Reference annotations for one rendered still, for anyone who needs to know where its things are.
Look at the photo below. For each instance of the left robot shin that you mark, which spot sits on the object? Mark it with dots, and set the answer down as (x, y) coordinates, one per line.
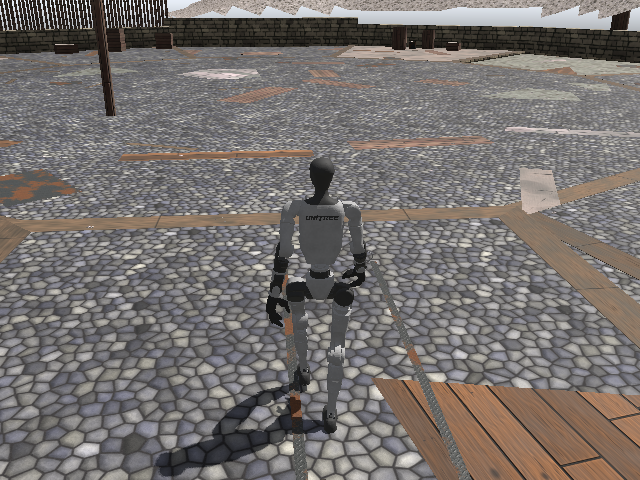
(301, 344)

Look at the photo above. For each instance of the right robot forearm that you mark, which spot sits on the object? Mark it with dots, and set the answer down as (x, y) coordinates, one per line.
(360, 260)

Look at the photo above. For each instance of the right robot shin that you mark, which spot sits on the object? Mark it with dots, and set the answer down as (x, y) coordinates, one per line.
(334, 382)

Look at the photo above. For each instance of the robot shin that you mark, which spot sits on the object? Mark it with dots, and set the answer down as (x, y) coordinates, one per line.
(301, 344)
(334, 382)

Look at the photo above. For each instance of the robot right upper arm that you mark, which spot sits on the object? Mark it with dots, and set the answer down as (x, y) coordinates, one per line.
(353, 213)

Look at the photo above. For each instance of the robot left hand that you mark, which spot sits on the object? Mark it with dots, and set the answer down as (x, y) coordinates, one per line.
(271, 306)

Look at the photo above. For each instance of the robot right hand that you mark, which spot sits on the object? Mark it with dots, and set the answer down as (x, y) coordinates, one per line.
(352, 273)

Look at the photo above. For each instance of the left robot forearm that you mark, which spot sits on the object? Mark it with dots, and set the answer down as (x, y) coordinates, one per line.
(278, 274)

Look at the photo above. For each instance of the robot left upper arm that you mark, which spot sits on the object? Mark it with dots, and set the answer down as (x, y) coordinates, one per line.
(289, 211)

